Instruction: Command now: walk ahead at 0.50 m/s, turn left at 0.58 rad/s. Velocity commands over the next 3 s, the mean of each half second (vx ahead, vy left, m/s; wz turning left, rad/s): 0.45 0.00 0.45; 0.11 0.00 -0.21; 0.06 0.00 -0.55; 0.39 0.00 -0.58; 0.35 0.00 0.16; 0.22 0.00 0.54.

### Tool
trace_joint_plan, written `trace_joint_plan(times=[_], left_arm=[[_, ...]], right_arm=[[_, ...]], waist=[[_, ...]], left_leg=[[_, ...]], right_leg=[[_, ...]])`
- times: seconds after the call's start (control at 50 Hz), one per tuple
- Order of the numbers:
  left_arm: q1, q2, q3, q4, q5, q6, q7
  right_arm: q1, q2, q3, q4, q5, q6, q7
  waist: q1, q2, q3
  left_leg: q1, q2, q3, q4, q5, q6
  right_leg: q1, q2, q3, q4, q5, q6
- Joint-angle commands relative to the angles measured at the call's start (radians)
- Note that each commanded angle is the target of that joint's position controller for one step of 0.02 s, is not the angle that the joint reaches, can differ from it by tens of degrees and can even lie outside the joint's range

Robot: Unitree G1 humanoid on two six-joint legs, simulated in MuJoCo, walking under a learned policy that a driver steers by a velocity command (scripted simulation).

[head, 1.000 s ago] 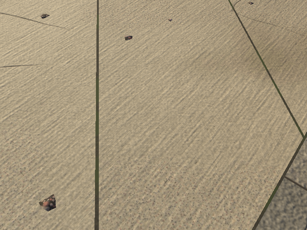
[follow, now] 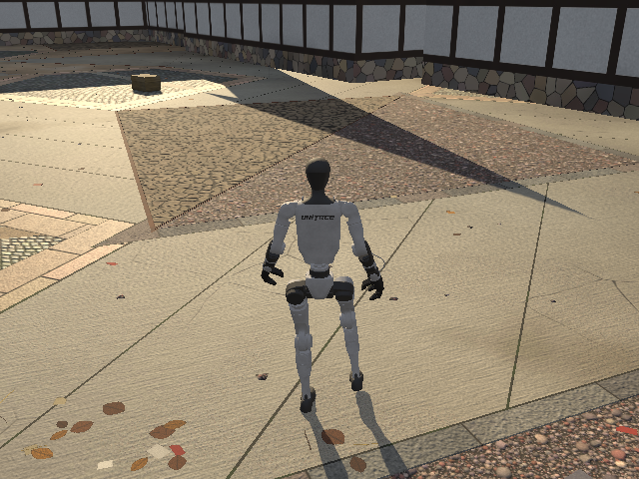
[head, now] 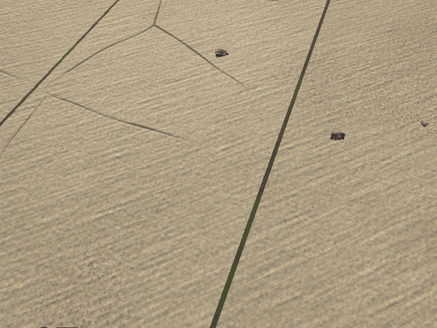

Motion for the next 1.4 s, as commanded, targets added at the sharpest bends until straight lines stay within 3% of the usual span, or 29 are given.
trace_joint_plan(times=[0.02, 0.12, 0.2, 0.22, 0.24, 0.26, 0.28, 0.3, 0.36, 0.46, 0.56, 0.62, 0.64, 0.66, 0.68, 0.7, 0.72, 0.78, 0.84, 0.96, 1.02, 1.04, 1.06, 1.08, 1.1, 1.14, 1.2, 1.34, 1.4], left_arm=[[-0.049, 0.041, 0.004, -0.063, 0.003, -0.002, -0.002], [-0.157, 0.074, 0.011, -0.098, -0.021, -0.016, -0.021], [-0.03, 0.125, 0.042, -0.069, -0.022, -0.035, -0.022], [0.08, 0.159, 0.057, -0.053, -0.008, -0.041, -0.015], [0.212, 0.236, 0.075, -0.038, 0.015, -0.039, -0.008], [0.277, 0.238, 0.081, 0.006, -0.003, -0.025, -0.021], [0.238, 0.148, 0.057, -0.007, -0.019, -0.021, -0.024], [0.193, 0.108, 0.044, -0.011, -0.016, -0.013, -0.022], [0.11, 0.063, 0.022, 0.0, 0.005, -0.008, -0.02], [0.084, 0.115, 0.032, 0.046, -0.013, -0.009, -0.016], [0.138, 0.137, 0.032, 0.1, -0.029, 0.024, -0.006], [0.129, 0.13, 0.025, 0.118, -0.047, 0.038, -0.005], [0.155, 0.103, 0.015, 0.124, -0.038, 0.034, -0.007], [0.18, 0.054, -0.005, 0.105, -0.005, 0.024, -0.011], [0.288, -0.004, -0.028, 0.125, -0.012, 0.029, -0.007], [0.247, 0.073, -0.009, 0.127, -0.031, 0.049, -0.004], [0.203, 0.125, 0.012, 0.109, -0.042, 0.067, 0.002], [0.196, 0.113, 0.03, 0.111, -0.035, 0.129, 0.034], [0.2, 0.072, 0.031, 0.092, -0.029, 0.155, 0.043], [0.124, 0.077, 0.031, 0.025, -0.025, 0.157, 0.007], [0.193, 0.093, 0.047, 0.041, -0.018, 0.157, -0.009], [0.211, 0.128, 0.059, 0.041, -0.011, 0.156, -0.005], [0.199, 0.254, 0.085, 0.009, -0.014, 0.156, 0.018], [0.196, 0.271, 0.081, -0.018, 0.025, 0.136, 0.008], [0.165, 0.245, 0.076, -0.022, 0.034, 0.113, 0.004], [0.068, 0.178, 0.06, -0.038, -0.011, 0.096, 0.013], [0.07, 0.139, 0.043, -0.046, -0.018, 0.1, 0.03], [0.099, 0.177, 0.06, -0.06, -0.023, 0.118, 0.045], [0.097, 0.176, 0.062, -0.065, -0.03, 0.12, 0.037]], right_arm=[[-0.033, -0.178, -0.049, -0.073, 0.008, -0.013, -0.021], [0.045, -0.173, -0.05, -0.041, 0.018, 0.002, -0.028], [0.02, -0.149, -0.045, -0.048, 0.012, 0.011, -0.031], [0.018, -0.1, -0.027, -0.059, 0.006, 0.008, -0.027], [0.104, -0.033, -0.006, -0.077, 0.008, 0.003, -0.027], [0.177, -0.046, 0.003, -0.087, 0.026, -0.005, -0.029], [0.132, -0.134, -0.017, -0.061, 0.032, -0.003, -0.03], [0.04, -0.155, -0.022, -0.073, 0.021, 0.0, -0.029], [-0.041, -0.111, -0.02, -0.097, 0.005, -0.003, -0.021], [-0.066, -0.031, 0.01, -0.1, -0.017, 0.004, -0.019], [-0.175, -0.05, 0.009, -0.116, -0.009, 0.003, -0.003], [-0.144, -0.075, -0.007, -0.103, -0.026, -0.005, -0.005], [-0.113, -0.117, -0.02, -0.095, -0.035, -0.008, -0.014], [-0.065, -0.188, -0.032, -0.107, -0.056, -0.004, -0.028], [-0.058, -0.156, -0.023, -0.105, -0.062, 0.013, -0.033], [-0.044, -0.099, -0.009, -0.099, -0.044, 0.024, -0.028], [-0.061, -0.119, -0.015, -0.089, -0.028, 0.03, -0.027], [-0.194, -0.124, -0.017, -0.088, -0.025, 0.032, -0.033], [-0.252, -0.109, -0.02, -0.071, -0.037, 0.03, -0.04], [-0.255, -0.146, -0.036, -0.026, -0.02, 0.042, -0.053], [-0.263, -0.146, -0.039, -0.001, 0.009, 0.055, -0.054], [-0.214, -0.112, -0.034, 0.023, 0.008, 0.06, -0.051], [-0.185, -0.054, -0.018, -0.002, -0.035, 0.063, -0.044], [-0.31, -0.089, -0.029, -0.042, -0.033, 0.059, -0.053], [-0.327, -0.114, -0.039, -0.041, -0.016, 0.06, -0.059], [-0.264, -0.126, -0.053, 0.005, -0.017, 0.067, -0.073], [-0.236, -0.114, -0.056, 0.017, -0.016, 0.058, -0.072], [-0.28, -0.088, -0.041, 0.009, -0.006, 0.041, -0.057], [-0.287, -0.1, -0.04, 0.006, 0.004, 0.025, -0.037]], waist=[[0.011, 0.071, -0.048], [-0.03, 0.11, -0.048], [0.055, 0.153, -0.081], [0.109, 0.12, -0.176], [0.113, -0.07, -0.333], [0.094, -0.316, -0.382], [0.115, -0.178, -0.251], [0.121, -0.101, -0.147], [0.066, -0.081, -0.027], [0.036, -0.074, -0.083], [0.078, -0.083, -0.115], [0.032, -0.063, -0.12], [0.023, -0.031, -0.142], [0.025, 0.085, -0.239], [0.039, 0.251, -0.352], [0.002, 0.221, -0.342], [0.0, 0.19, -0.271], [0.059, 0.156, -0.15], [0.08, 0.176, -0.125], [0.057, 0.168, -0.156], [0.1, 0.13, -0.147], [0.094, 0.02, -0.107], [0.043, -0.313, -0.071], [0.113, -0.268, -0.079], [0.101, -0.172, -0.079], [0.05, -0.096, -0.078], [0.037, -0.108, -0.12], [0.072, -0.124, -0.115], [0.086, -0.141, -0.104]], left_leg=[[-0.072, 0.195, -0.164, -0.124, 0.242, 0.15], [-0.01, 0.223, -0.263, -0.056, 0.07, 0.106], [0.045, 0.227, -0.342, 0.098, 0.102, 0.061], [-0.007, 0.174, -0.293, 0.27, 0.1, 0.028], [-0.257, 0.059, -0.163, 0.593, -0.121, -0.041], [-0.496, 0.034, -0.103, 0.831, -0.432, -0.073], [-0.574, 0.088, -0.134, 0.922, -0.362, -0.08], [-0.581, 0.118, -0.096, 0.935, -0.284, -0.083], [-0.479, 0.181, -0.069, 0.806, -0.172, -0.084], [-0.332, 0.178, 0.018, 0.494, -0.075, -0.126], [-0.202, 0.137, 0.042, 0.252, 0.134, -0.109], [-0.046, 0.11, 0.051, 0.072, 0.227, -0.064], [0.07, 0.157, 0.017, 0.029, 0.405, -0.036], [0.274, 0.333, -0.121, 0.115, 0.815, 0.028], [0.398, 0.514, -0.279, 0.131, 0.904, 0.181], [0.348, 0.508, -0.309, 0.098, 0.782, 0.202], [0.298, 0.48, -0.271, 0.064, 0.632, 0.182], [0.049, 0.425, -0.151, -0.051, 0.305, 0.138], [-0.07, 0.388, -0.03, -0.092, 0.212, 0.136], [-0.022, 0.438, 0.022, -0.066, 0.179, 0.129], [-0.061, 0.401, 0.085, 0.049, 0.065, 0.04], [-0.14, 0.339, 0.156, 0.191, -0.064, -0.041], [-0.389, 0.175, 0.26, 0.5, -0.393, -0.164], [-0.47, 0.097, 0.087, 0.69, -0.509, -0.165], [-0.477, 0.118, 0.025, 0.762, -0.433, -0.145], [-0.483, 0.145, -0.003, 0.759, -0.276, -0.135], [-0.43, 0.121, -0.005, 0.771, -0.174, -0.158], [-0.365, 0.098, -0.028, 0.462, -0.152, -0.194], [-0.285, 0.087, -0.019, 0.346, -0.165, -0.179]], right_leg=[[0.085, 0.048, -0.041, -0.219, 0.213, 0.025], [0.163, 0.098, -0.008, -0.422, 0.303, 0.009], [0.332, 0.099, -0.015, -0.502, 0.18, -0.06], [0.527, 0.024, 0.038, -0.495, 0.16, -0.107], [0.875, -0.191, 0.335, -0.505, 0.046, -0.223], [0.985, -0.317, 0.716, -0.621, -0.232, -0.323], [0.89, -0.283, 0.667, -0.662, -0.382, -0.293], [0.773, -0.24, 0.515, -0.665, -0.305, -0.257], [0.523, -0.144, 0.272, -0.717, 0.058, -0.248], [0.465, -0.111, 0.028, -0.695, 0.696, -0.268], [0.506, -0.096, -0.027, -0.655, 0.639, -0.228], [0.491, -0.071, 0.017, -0.545, 0.525, -0.183], [0.45, -0.025, 0.008, -0.476, 0.455, -0.141], [0.326, 0.044, -0.025, -0.324, 0.169, -0.086], [0.199, 0.095, -0.048, -0.135, -0.311, -0.03], [0.151, 0.089, -0.009, -0.001, -0.496, -0.004], [0.079, 0.083, -0.017, 0.107, -0.485, 0.008], [0.106, 0.046, -0.025, 0.169, -0.323, 0.04], [0.187, 0.049, -0.073, 0.108, -0.227, 0.045], [0.288, 0.034, -0.112, -0.144, -0.125, -0.013], [0.43, 0.081, -0.153, -0.374, 0.01, -0.082], [0.48, 0.049, -0.057, -0.504, 0.112, -0.128], [0.562, -0.209, 0.317, -0.597, 0.396, -0.26], [0.475, -0.285, 0.448, -0.656, 0.372, -0.398], [0.456, -0.239, 0.386, -0.67, 0.265, -0.372], [0.472, -0.153, 0.278, -0.647, 0.179, -0.266], [0.492, -0.106, 0.231, -0.626, 0.29, -0.255], [0.538, -0.083, 0.301, -0.601, 0.227, -0.269], [0.468, -0.061, 0.378, -0.656, -0.146, -0.285]])
Next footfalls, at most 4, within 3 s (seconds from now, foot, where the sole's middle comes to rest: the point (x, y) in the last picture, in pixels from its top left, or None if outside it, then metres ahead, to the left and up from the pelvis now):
0.22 right None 0.32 -0.15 -0.78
0.64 left None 0.44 0.13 -0.78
1.04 right None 0.41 -0.13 -0.78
1.54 left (188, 325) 0.47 0.08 -0.78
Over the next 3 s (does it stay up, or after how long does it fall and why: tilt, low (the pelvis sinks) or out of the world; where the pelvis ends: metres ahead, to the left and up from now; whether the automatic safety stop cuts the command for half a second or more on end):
stays up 0.89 -0.38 -0.01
